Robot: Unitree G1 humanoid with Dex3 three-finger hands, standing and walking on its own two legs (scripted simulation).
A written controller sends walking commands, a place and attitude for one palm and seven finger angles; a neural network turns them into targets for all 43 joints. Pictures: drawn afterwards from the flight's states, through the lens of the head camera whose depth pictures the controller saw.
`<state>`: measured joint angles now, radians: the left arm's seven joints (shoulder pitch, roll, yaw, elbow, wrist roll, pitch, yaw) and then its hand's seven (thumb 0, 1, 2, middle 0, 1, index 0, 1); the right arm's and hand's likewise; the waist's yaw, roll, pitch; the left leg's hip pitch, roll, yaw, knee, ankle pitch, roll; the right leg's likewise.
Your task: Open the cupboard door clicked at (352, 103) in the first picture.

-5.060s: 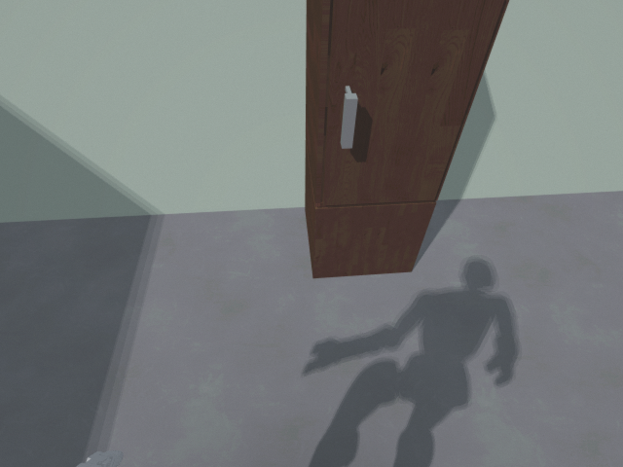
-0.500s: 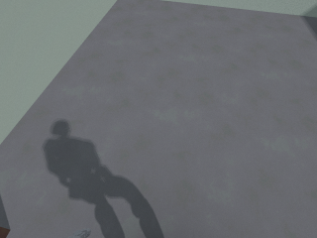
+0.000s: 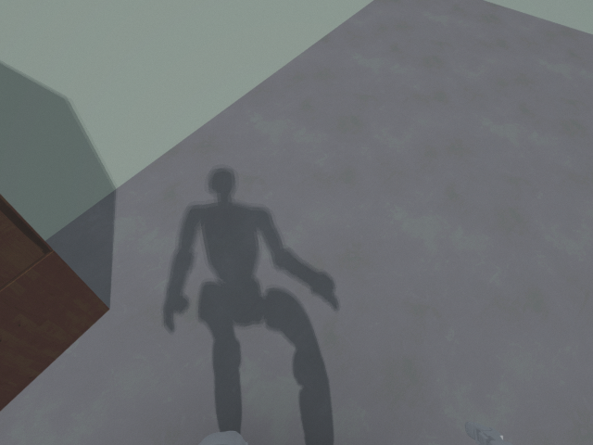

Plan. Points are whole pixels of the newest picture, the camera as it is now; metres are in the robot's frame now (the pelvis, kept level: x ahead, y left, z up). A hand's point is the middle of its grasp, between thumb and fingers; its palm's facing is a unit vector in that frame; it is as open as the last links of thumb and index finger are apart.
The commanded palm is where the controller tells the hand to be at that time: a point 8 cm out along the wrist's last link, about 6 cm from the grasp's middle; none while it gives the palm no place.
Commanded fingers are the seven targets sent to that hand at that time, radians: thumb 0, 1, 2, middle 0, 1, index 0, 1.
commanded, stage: turn to face it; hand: left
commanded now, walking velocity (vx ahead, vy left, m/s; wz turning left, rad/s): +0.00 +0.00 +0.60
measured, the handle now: out of the picture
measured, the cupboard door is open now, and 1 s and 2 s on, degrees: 0 0 0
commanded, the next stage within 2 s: take the last steps up to it in 1.46 s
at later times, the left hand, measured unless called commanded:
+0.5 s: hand out of the picture +0.04 +0.18 -0.12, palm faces +0.30 -0.91 -0.28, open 7.4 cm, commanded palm none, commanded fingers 0.00 0.90 0.90 -0.20 -0.30 -0.20 -0.30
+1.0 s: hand out of the picture -0.07 +0.24 -0.14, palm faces +0.59 -0.77 -0.25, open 7.4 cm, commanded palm none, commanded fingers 0.00 0.90 0.90 -0.20 -0.30 -0.20 -0.30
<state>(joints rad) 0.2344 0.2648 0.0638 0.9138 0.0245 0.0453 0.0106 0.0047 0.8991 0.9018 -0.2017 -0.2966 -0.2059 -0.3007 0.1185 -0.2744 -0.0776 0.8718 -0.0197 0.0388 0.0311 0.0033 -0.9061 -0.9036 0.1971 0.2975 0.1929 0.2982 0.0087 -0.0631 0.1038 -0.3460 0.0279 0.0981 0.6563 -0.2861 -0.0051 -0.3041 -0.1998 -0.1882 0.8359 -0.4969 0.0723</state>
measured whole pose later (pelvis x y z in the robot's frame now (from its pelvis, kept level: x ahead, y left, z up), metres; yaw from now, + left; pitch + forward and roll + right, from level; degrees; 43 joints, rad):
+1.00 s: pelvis -0.01 +0.00 +0.02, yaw +36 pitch +0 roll -2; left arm 0.18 0.27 0.07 0.90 0.02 0.06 0.01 0.01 0.90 0.90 -0.20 -0.30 -0.20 -0.30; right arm 0.19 -0.21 -0.05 0.91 -0.02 0.03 0.01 0.00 -0.90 -0.90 0.20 0.30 0.20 0.30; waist -0.02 -0.02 0.07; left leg -0.28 -0.03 -0.02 0.49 -0.20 0.05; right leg -0.45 -0.09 -0.02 0.99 -0.42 0.09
